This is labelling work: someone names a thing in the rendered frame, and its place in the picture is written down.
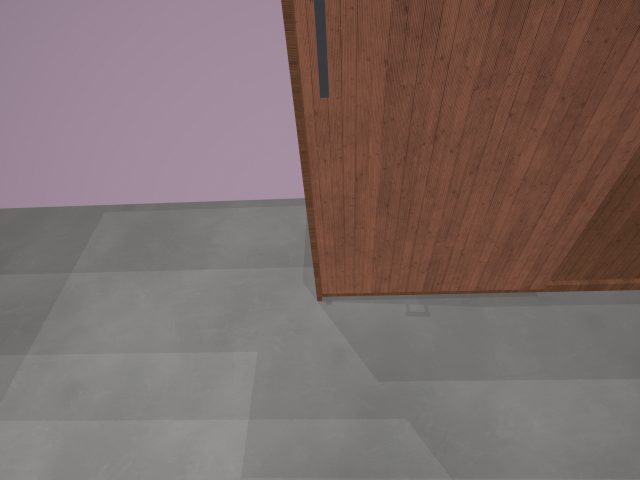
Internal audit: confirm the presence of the wardrobe door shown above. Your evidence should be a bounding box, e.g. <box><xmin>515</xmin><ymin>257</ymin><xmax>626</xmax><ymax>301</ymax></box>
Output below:
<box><xmin>550</xmin><ymin>146</ymin><xmax>640</xmax><ymax>280</ymax></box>
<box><xmin>293</xmin><ymin>0</ymin><xmax>640</xmax><ymax>294</ymax></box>

